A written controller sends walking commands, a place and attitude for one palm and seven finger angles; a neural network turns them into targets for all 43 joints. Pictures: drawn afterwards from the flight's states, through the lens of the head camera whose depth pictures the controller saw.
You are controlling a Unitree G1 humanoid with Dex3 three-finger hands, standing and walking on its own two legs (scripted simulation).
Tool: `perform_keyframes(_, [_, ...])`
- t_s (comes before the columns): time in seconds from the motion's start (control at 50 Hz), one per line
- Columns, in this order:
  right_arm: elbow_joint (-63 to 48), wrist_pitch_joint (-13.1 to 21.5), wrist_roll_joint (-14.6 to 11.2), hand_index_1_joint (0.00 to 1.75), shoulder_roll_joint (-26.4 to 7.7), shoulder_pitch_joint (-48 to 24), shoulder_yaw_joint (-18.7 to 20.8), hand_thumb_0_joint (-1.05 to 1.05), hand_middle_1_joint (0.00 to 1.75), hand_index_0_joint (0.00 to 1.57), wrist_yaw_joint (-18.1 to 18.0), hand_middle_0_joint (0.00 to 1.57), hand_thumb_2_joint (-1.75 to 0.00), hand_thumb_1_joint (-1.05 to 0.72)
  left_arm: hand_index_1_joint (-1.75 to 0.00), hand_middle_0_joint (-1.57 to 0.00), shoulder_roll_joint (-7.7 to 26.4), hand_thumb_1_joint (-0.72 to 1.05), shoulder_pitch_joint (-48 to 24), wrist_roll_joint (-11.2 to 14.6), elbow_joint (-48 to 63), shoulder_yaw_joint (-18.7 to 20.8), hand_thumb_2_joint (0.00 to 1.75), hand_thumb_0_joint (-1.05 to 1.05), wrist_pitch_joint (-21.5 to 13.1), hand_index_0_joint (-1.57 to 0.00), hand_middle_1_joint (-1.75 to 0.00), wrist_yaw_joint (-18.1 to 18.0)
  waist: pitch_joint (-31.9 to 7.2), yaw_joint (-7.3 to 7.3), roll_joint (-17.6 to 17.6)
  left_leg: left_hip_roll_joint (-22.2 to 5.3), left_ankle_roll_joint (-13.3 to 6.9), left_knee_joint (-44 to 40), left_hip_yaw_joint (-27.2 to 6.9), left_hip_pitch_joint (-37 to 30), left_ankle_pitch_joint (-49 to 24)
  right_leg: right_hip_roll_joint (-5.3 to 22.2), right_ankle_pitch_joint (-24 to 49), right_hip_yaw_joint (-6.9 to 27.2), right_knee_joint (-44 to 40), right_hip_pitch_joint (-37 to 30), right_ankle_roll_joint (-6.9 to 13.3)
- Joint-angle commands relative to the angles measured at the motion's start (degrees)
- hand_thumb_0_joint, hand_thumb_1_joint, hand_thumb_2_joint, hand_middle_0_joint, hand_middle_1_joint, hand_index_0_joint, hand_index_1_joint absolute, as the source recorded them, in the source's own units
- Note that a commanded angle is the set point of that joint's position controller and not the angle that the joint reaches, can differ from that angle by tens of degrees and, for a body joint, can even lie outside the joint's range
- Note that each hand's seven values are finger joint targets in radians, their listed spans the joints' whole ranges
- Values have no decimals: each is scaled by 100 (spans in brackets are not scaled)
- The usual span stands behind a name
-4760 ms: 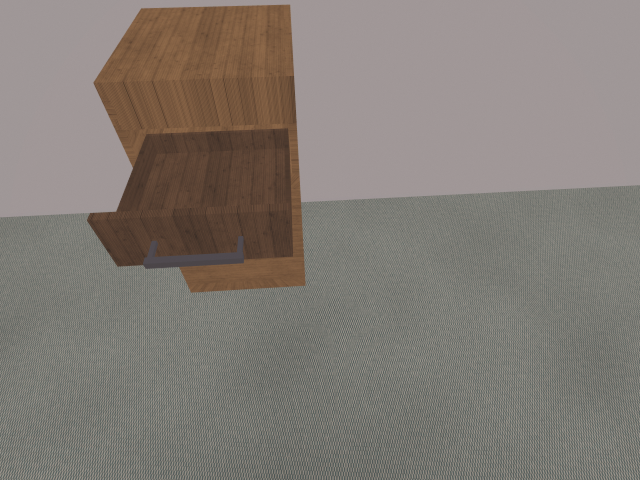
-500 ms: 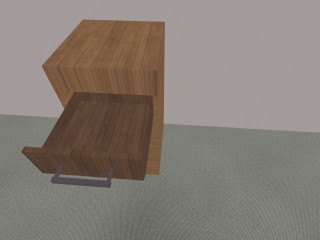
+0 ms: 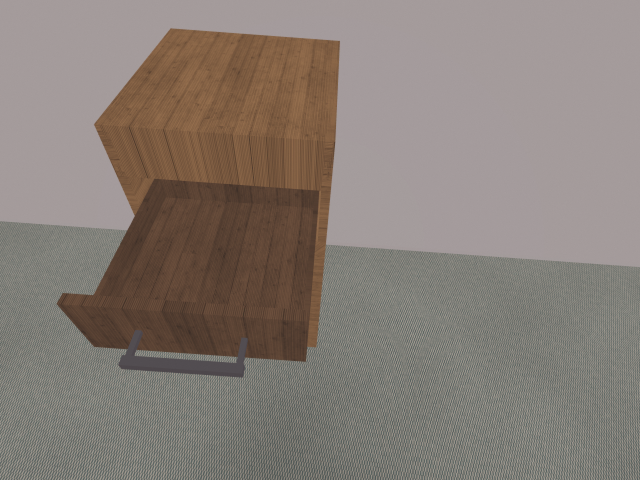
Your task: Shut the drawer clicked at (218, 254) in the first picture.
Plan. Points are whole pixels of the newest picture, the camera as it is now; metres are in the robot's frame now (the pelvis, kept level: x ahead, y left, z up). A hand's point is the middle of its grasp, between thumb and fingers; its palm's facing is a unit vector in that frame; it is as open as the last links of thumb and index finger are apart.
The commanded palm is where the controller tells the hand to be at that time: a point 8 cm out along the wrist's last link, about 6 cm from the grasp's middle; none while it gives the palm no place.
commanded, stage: come to a stop and stand still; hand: left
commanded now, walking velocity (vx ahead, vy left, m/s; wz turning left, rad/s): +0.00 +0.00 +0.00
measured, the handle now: (186, 354) +0.32 +0.24 -0.14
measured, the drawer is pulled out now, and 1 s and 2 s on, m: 0.30 0.30 0.30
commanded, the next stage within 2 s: look again from close up in 0.40 s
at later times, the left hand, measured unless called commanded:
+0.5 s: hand out of the picture -0.01 +0.17 -0.18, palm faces +0.00 -0.99 -0.17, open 7.4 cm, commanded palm none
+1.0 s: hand out of the picture -0.03 +0.14 -0.18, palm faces +0.02 -0.99 -0.15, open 7.4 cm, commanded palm none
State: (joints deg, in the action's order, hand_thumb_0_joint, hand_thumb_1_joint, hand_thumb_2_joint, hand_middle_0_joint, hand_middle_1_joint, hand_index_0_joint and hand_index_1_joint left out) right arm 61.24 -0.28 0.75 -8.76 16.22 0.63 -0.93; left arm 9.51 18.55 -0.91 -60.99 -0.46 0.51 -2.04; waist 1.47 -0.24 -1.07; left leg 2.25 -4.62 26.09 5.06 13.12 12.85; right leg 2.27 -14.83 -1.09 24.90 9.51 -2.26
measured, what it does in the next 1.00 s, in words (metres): stands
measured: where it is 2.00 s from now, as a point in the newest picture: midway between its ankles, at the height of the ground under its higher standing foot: outside the picture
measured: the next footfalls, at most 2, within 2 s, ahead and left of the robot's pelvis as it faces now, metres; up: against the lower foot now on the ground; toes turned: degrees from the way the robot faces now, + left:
none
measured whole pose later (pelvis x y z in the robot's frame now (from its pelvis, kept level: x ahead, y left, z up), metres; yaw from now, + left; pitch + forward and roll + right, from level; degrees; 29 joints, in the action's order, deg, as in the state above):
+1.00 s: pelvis +0.00 -0.01 +0.00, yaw -1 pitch -1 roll +0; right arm 65.9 0.5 0.1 -7.4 17.7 0.5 -1.4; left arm 6.2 20.5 -0.8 -65.4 -1.1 -0.4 -2.8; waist 0.4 0.0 -0.3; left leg 1.9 -3.9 23.6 6.0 10.3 12.3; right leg 1.9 -14.7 -0.1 23.8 7.8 -1.8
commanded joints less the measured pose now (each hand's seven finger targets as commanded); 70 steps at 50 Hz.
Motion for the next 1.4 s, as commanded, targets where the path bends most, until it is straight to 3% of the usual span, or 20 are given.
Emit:
perform_keyframes(0.0, [-176, 142, -16, 30, -733, 215, 109, 0, 30, 20, -69, 20, -90, -90, -30, -20, 387, 90, 419, -21, 80, 57, 90, 0, -94, -20, -30, -47, 100, 4, 153, -972, 79, -927, -1045, -194, -177, 302, 471, 224, -271, 249, 247])
perform_keyframes(0.26, [124, 171, -37, 30, -645, 330, 94, 0, 30, 20, -105, 20, -90, -90, -30, -20, 272, 90, 522, -22, -199, 31, 90, 0, -77, -20, -30, -94, 207, 13, 204, -991, 138, -1001, -977, -456, -670, 323, 511, 217, -286, 310, 192])
perform_keyframes(0.46, [210, 147, -41, 30, -596, 393, 90, 0, 30, 20, -98, 20, -90, -90, -30, -20, 233, 90, 551, -29, -284, 23, 90, 0, -71, -20, -30, -100, 382, 13, 70, -971, 167, -1138, -982, -317, -134, 325, 453, 268, -353, 342, 206])
perform_keyframes(0.58, [246, 163, -48, 30, -554, 457, 74, 0, 30, 20, -105, 20, -90, -90, -30, -20, 214, 90, 594, -18, -304, 29, 90, 0, -95, -20, -30, -108, 258, 26, 25, -931, 161, -970, -869, -489, -575, 351, 672, 318, -378, 305, 219])
perform_keyframes(0.82, [318, 127, -64, 30, -468, 517, 57, 0, 30, 20, -89, 20, -90, -90, -30, -20, 194, 90, 656, -21, -313, 20, 90, 0, -112, -20, -30, -108, 481, 31, 31, -892, 169, -958, -844, -295, -49, 328, 427, 393, -495, 429, 271])
perform_keyframes(1.02, [321, 124, -61, 30, -419, 548, 56, 0, 30, 20, -95, 20, -90, -90, -30, -20, 148, 90, 725, -20, -345, 14, 90, 0, -133, -20, -30, -104, 489, 38, 40, -889, 181, -905, -805, -335, -60, 318, 463, 434, -528, 516, 304])
perform_keyframes(1.04, [320, 129, -55, 30, -418, 560, 58, 0, 30, 20, -96, 20, -90, -90, -30, -20, 134, 90, 723, -22, -355, 19, 90, 0, -136, -20, -30, -105, 417, 36, 69, -896, 181, -896, -813, -362, -85, 324, 483, 438, -518, 485, 303])
perform_keyframes(1.06, [-191, 220, -52, 30, -625, 82, -40, 0, 30, 20, -22, 20, -90, -90, -30, -20, 390, 90, 648, -111, -345, -17, 90, 0, -281, -20, -30, -258, 777, -52, -234, -927, 339, 167, -708, 391, -1170, 474, 1252, 477, -465, 581, 313])
perform_keyframes(1.08, [-2318, 932, -256, 30, -1690, 248, 183, 0, 30, 20, -256, 20, -90, -90, -32, -22, 1357, 90, -3210, 975, 8347, 309, 90, 0, -1369, -22, -32, -218, -2199, 796, 783, -385, 400, -295, -683, -1571, -1148, -187, 1033, -158, 268, 375, 366])
perform_keyframes(1.1, [-1918, 1483, -349, 30, -1110, -345, -76, 0, 30, 20, -372, 20, -90, -90, -34, -24, 990, 90, -1457, 648, 7056, 265, 90, 0, -1001, -24, -34, -519, -1981, 216, 1366, -625, 415, -537, -681, -1458, -1175, -255, 54, -194, 721, 627, 479])
perform_keyframes(1.12, [-1579, 1729, -366, 30, -1191, -286, 85, 0, 30, 20, -382, 20, -90, -90, -37, -26, 761, 90, -1163, 769, 6739, 159, 90, 0, -761, -26, -37, -812, -1462, 390, 1252, -635, 586, -704, -842, -874, -367, -266, -375, -280, 837, 1046, 436])
perform_keyframes(1.14, [-1512, 1736, -394, 30, -975, -182, 54, 0, 30, 20, -272, 20, -90, -90, -39, -28, -370, 90, 621, 768, 5321, -385, 90, 0, -253, -28, -39, -757, -632, 312, 838, -645, 526, -762, -1010, -279, 403, -194, -496, -367, 891, 1428, 416])
perform_keyframes(1.16, [-2018, 1773, -414, 30, -1111, -189, 25, 0, 30, 20, -293, 20, -90, -90, -41, -30, -397, 90, -86, 992, 6543, -598, 90, 0, -410, -30, -41, -649, -367, 281, 747, -545, 449, -563, -1051, 205, 856, -153, -309, -422, 739, 1220, 391])
perform_keyframes(1.2, [-2237, 2031, -382, 30, -1272, -391, 54, 0, 30, 20, -380, 20, -90, -90, -45, -34, -266, 90, 179, 988, 6669, -608, 90, 0, -813, -34, -45, -469, -135, 398, 301, -402, 330, -28, -961, 530, 1058, -174, -528, -362, 466, 1451, 358])
perform_keyframes(1.24, [-2456, 2039, -211, 30, -1371, -316, 184, 0, 30, 20, -312, 20, -90, -90, -50, -38, -225, 90, 124, 851, 6013, -366, 90, 0, -1207, -38, -50, -280, 20, 567, -931, -323, 351, 623, -1008, 1108, 1061, -262, -950, -477, 788, 2260, 333])
perform_keyframes(1.26, [-2610, 2040, -151, 30, -1323, -460, 250, 0, 30, 20, -266, 20, -90, -90, -52, -40, -522, 90, 481, 921, 5455, -391, 90, 0, -1514, -40, -52, -45, 88, 408, -1474, -331, 384, 958, -980, 1538, 1089, -278, -1198, -567, 1090, 2684, 328])
perform_keyframes(1.28, [-2767, 2040, -131, 30, -1295, -537, 320, 0, 30, 20, -201, 20, -90, -90, -54, -42, -544, 90, 1219, 1026, 5046, -172, 90, 0, -1865, -42, -54, 241, -45, 157, -1830, -308, 416, 1289, -862, 1935, 1001, -278, -1403, -570, 1331, 2939, 346])
perform_keyframes(1.3, [-2934, 2037, -114, 30, -1250, -615, 385, 0, 30, 20, -115, 20, -90, -90, -56, -44, -448, 90, 1820, 1169, 5004, 56, 90, 0, -2233, -44, -56, 576, -314, -89, -1872, -261, 443, 1554, -744, 2202, 841, -282, -1383, -518, 1536, 2984, 368])
perform_keyframes(1.32, [-3061, 1989, -151, 30, -1212, -699, 455, 0, 30, 20, 8, 20, -90, -90, -58, -46, -71, 90, 2434, 1231, 4854, 528, 90, 0, -2535, -46, -58, 910, -526, -366, -1393, -174, 509, 1720, -600, 2307, 521, -259, -1006, -390, 1709, 2789, 454])
perform_keyframes(1.38, [-3550, 1819, -155, 30, -1205, -1032, 583, 0, 30, 20, 171, 20, -90, -90, -65, -52, 715, 90, 2257, 1366, 5031, 1417, 90, 0, -3393, -52, -65, 1845, -1340, -441, -696, -44, 528, 2514, -390, 2871, -22, -188, 305, -153, 2572, 2501, 471])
